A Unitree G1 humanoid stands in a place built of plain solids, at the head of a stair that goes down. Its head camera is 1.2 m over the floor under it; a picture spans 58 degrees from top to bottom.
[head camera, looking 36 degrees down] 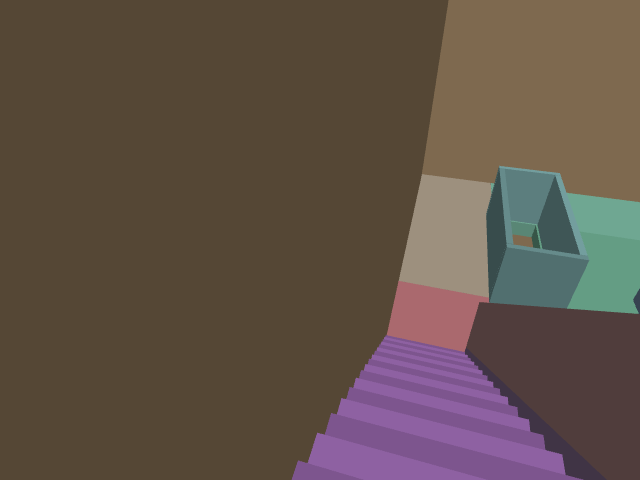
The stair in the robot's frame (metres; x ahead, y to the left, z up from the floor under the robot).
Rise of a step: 0.20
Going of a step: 0.22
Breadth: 1.07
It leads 16 degrees to the right of straight ahead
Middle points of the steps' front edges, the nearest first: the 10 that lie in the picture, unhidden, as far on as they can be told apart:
0.99 -0.56 -0.60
1.20 -0.62 -0.80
1.41 -0.69 -1.00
1.62 -0.75 -1.20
1.83 -0.81 -1.40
2.04 -0.87 -1.60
2.26 -0.93 -1.80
2.47 -0.99 -2.00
2.68 -1.06 -2.20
2.89 -1.12 -2.40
